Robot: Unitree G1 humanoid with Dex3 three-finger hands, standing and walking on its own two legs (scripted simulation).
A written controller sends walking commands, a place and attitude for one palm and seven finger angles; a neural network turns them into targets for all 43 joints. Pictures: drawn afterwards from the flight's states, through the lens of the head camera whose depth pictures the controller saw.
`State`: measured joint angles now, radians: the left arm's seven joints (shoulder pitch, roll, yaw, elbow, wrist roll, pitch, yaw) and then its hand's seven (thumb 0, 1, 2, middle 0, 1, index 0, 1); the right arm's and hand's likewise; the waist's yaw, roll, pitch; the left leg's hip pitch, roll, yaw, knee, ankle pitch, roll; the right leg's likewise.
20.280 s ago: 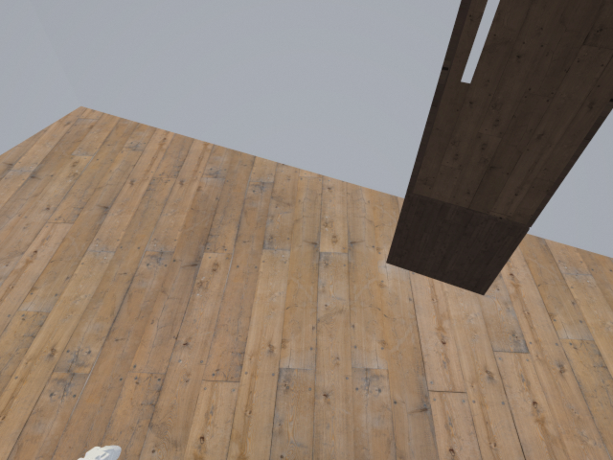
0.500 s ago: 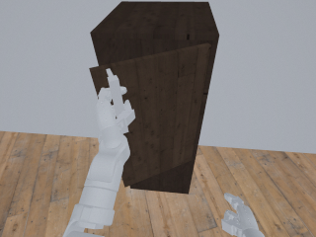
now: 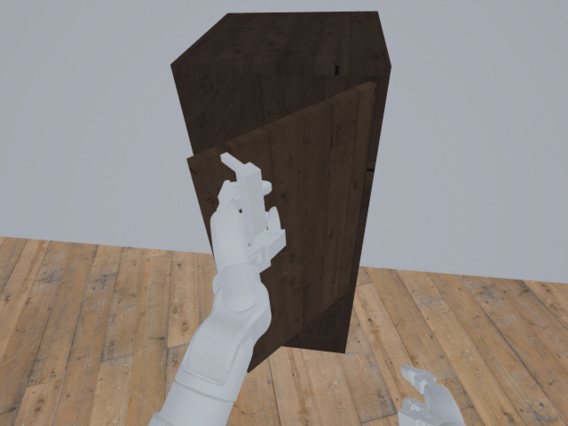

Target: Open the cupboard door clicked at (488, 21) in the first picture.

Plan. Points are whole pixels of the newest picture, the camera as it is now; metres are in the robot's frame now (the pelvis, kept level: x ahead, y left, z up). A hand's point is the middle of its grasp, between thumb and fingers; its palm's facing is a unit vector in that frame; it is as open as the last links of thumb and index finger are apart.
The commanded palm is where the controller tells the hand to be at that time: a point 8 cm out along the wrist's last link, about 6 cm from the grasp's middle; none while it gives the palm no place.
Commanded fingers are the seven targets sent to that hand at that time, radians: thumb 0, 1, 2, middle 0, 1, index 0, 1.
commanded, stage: open thumb and fingers to let go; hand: left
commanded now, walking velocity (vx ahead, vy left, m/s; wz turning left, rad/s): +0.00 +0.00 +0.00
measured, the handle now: (245, 215) +0.35 +0.08 +0.16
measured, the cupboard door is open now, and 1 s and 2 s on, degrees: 48 50 50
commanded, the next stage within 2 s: slide the hand sideways off the handle in 0.74 s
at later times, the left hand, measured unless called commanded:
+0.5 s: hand (270, 224) +0.33 +0.05 +0.16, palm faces +0.28 -0.96 +0.01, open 13.3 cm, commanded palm +0.28 +0.08 +0.16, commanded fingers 0.00 -0.50 0.30 -0.23 -0.80 -0.23 -0.80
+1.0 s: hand (271, 245) +0.30 +0.04 +0.16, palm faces -0.10 -0.99 -0.11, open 15.7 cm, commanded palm +0.28 +0.07 +0.16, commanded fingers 0.00 -0.50 0.30 -0.15 -0.30 -0.15 -0.30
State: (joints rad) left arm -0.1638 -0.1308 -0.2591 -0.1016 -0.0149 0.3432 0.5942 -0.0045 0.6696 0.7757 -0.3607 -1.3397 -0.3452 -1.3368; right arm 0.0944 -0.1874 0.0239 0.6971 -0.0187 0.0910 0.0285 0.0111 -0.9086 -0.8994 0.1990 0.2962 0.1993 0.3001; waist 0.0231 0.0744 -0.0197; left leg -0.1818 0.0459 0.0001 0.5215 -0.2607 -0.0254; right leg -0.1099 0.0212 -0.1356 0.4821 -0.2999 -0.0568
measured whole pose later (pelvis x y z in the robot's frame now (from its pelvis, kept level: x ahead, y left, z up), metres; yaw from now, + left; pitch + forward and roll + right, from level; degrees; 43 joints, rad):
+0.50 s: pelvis -0.01 +0.02 +0.00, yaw -1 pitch -4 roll -1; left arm -0.30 -0.16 -0.24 0.06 0.00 0.31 0.62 0.00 -0.36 0.36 -0.29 -1.14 -0.30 -1.15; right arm 0.10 -0.16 0.03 0.70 -0.02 0.09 0.03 0.01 -0.91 -0.90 0.20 0.30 0.20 0.30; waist 0.03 0.05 -0.01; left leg -0.19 0.02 0.02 0.51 -0.24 0.00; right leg -0.13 0.00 -0.12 0.48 -0.28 -0.03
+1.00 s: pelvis -0.02 +0.03 +0.00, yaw +1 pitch -5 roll +0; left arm -0.30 0.01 -0.30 0.08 -0.03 0.19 0.21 -0.01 -0.49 0.30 -0.30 -0.45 -0.24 -0.46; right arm 0.13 -0.18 0.05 0.63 0.02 0.10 -0.01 0.01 -0.91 -0.90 0.20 0.30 0.20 0.30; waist 0.04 0.04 0.01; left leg -0.21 0.00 0.01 0.53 -0.23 0.01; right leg -0.15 -0.03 -0.13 0.52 -0.28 -0.03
